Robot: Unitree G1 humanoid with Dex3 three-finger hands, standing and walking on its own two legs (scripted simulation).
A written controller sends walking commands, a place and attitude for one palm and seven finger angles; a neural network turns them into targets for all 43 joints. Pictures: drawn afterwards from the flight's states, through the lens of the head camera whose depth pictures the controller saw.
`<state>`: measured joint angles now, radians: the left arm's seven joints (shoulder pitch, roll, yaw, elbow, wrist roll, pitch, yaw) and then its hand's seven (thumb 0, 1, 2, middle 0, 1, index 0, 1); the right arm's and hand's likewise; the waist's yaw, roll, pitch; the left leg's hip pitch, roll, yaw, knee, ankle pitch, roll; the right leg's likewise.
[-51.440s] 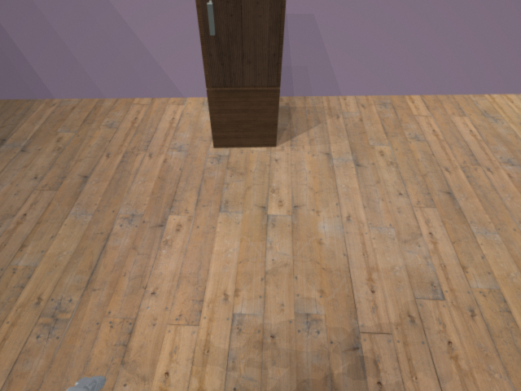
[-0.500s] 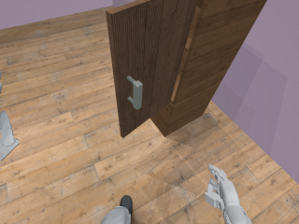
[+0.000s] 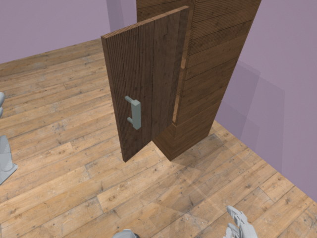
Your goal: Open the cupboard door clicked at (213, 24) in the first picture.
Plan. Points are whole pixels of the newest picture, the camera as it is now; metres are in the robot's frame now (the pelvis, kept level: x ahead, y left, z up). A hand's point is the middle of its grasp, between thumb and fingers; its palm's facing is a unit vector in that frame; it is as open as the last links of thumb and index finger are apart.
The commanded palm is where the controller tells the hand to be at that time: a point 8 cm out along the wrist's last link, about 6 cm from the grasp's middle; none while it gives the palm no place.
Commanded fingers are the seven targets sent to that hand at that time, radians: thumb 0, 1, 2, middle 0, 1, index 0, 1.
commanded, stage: stop stepping back and stand still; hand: left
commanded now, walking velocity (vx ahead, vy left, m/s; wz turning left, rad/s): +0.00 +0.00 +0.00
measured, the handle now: (132, 112) +0.51 +0.09 -0.01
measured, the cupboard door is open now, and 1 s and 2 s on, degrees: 100 100 100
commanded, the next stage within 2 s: let the arm hang, fingers relaxed in 0.22 s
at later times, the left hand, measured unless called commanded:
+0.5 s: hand (64, 231) +0.16 +0.23 -0.07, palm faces +0.08 -0.92 -0.38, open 7.4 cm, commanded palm none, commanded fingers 0.00 0.90 0.90 -0.20 -0.30 -0.20 -0.30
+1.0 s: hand out of the picture -0.12 +0.18 -0.16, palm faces +0.09 -0.97 -0.22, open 7.3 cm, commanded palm none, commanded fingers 0.00 0.90 0.90 -0.20 -0.30 -0.20 -0.30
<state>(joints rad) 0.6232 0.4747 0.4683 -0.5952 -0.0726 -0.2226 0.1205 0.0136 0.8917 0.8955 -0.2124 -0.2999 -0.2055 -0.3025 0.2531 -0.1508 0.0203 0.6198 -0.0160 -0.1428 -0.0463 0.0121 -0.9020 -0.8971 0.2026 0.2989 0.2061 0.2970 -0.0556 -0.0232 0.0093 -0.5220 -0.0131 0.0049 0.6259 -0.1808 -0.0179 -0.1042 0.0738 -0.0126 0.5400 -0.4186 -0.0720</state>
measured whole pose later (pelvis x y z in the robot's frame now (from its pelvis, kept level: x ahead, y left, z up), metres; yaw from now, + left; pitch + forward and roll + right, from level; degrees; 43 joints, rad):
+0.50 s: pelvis -0.02 +0.00 -0.01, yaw +2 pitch -1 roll +0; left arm 0.23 0.29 0.07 0.49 0.03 0.02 0.01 0.00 0.90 0.90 -0.20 -0.30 -0.20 -0.30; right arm 0.16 -0.30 -0.03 0.84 -0.03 -0.02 -0.01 0.01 -0.90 -0.90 0.20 0.30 0.21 0.30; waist -0.02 0.06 -0.02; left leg -0.40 -0.01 -0.03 0.66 -0.24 -0.01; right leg -0.17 0.05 -0.06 0.64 -0.45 -0.06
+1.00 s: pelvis -0.03 +0.01 +0.01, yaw +2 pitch -3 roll -1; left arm 0.39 0.15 0.01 1.18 0.00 0.02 0.03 0.00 0.92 0.90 -0.20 -0.30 -0.19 -0.30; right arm 0.28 -0.12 0.00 1.13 -0.02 0.03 -0.04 0.00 -0.91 -0.90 0.20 0.30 0.20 0.30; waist 0.00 0.03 0.08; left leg -0.30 -0.01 -0.04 0.45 -0.11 0.00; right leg -0.07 0.05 -0.07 0.43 -0.32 -0.05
